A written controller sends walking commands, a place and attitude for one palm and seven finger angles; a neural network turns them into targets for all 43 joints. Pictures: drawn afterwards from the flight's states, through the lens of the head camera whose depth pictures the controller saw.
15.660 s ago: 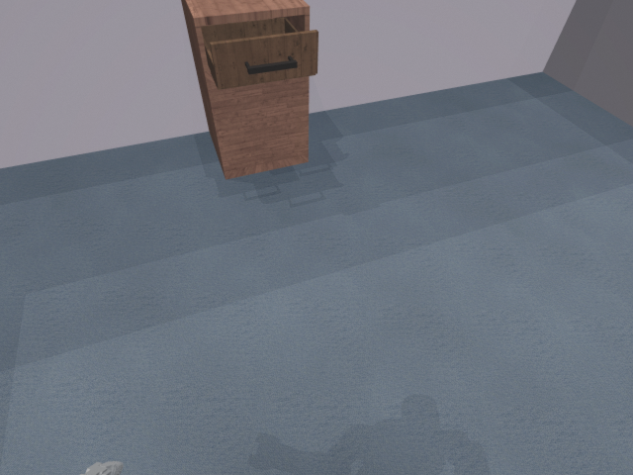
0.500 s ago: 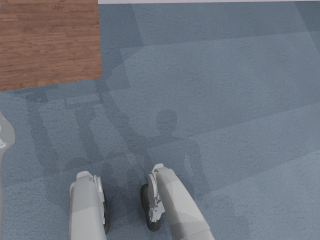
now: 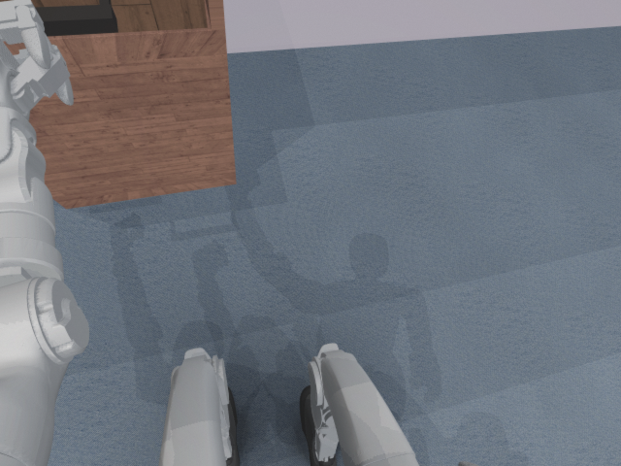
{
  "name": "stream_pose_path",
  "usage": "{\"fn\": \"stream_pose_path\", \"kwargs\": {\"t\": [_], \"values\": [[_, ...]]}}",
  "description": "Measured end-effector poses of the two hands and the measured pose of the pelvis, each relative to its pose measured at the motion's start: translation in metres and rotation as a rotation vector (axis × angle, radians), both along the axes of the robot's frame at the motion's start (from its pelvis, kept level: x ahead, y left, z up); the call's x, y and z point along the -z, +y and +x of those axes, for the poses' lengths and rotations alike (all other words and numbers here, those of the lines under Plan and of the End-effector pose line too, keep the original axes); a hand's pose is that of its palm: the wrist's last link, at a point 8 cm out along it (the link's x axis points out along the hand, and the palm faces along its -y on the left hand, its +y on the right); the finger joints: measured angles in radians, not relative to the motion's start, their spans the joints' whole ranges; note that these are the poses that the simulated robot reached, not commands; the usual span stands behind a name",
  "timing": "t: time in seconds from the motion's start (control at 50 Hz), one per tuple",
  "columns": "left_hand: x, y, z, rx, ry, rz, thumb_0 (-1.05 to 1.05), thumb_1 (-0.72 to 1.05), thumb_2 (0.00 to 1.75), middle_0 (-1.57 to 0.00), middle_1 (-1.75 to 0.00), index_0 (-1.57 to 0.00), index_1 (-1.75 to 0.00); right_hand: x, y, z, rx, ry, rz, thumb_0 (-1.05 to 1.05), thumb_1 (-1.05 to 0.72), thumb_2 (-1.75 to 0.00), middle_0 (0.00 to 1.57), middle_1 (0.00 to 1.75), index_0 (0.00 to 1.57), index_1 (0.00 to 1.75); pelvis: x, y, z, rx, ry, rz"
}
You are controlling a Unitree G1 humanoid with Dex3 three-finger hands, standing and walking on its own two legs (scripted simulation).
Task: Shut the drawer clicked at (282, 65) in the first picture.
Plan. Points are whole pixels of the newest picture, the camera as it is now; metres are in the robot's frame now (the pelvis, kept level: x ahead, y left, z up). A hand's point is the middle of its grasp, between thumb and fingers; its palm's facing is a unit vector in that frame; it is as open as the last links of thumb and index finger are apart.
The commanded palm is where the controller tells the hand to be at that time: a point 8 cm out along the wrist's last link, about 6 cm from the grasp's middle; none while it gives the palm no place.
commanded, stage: draw the hand back to the body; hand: left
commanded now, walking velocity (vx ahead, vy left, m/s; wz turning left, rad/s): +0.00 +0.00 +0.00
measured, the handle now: (26, 6) +0.64 +0.28 +0.03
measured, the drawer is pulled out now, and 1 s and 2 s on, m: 0.00 0.00 0.00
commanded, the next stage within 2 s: step back with the hand held close in 1.28 s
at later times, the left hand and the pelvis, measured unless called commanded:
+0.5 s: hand out of the picture +0.38 +0.24 +0.17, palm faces +0.18 -0.97 -0.17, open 3.2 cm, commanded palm +0.33 +0.29 +0.20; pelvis +0.04 +0.00 +0.13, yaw +5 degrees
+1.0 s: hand out of the picture +0.24 +0.26 +0.30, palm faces +0.43 -0.83 -0.35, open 3.2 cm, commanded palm +0.18 +0.29 +0.33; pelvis +0.06 +0.00 +0.18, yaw +6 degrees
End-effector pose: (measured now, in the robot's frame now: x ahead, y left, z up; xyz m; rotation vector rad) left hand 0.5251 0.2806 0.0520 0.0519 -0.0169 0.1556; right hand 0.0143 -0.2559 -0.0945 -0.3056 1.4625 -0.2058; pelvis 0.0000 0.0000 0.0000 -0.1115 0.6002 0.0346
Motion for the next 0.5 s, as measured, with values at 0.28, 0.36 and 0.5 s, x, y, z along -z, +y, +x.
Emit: {"fn": "stream_pose_path", "kwargs": {"t": [0.28,0.36,0.5], "values": [[-0.079,0.010,-0.110,-0.038,0.035,-0.016,0.02,0.90,0.90,-1.40,-1.60,-1.40,-1.60,-0.072,0.011,0.108,-0.091,-0.273,0.066,0.01,-0.91,-0.90,0.20,0.30,0.20,0.30,-0.083,-0.001,0.029,-0.048,-0.188,0.048],[-0.103,0.010,-0.129,-0.007,0.015,-0.013,0.01,0.90,0.90,-1.40,-1.60,-1.40,-1.60,-0.096,0.010,0.138,-0.118,-0.374,0.058,0.01,-0.91,-0.90,0.20,0.30,0.20,0.30,-0.097,0.000,0.034,-0.060,-0.251,0.057],[-0.128,0.009,-0.179,-0.042,0.126,0.100,0.01,0.90,0.90,-1.40,-1.60,-1.40,-1.60,-0.134,0.018,0.175,-0.117,-0.500,0.068,0.01,-0.91,-0.90,0.20,0.30,0.20,0.30,-0.125,0.004,0.040,-0.048,-0.361,0.085]]}}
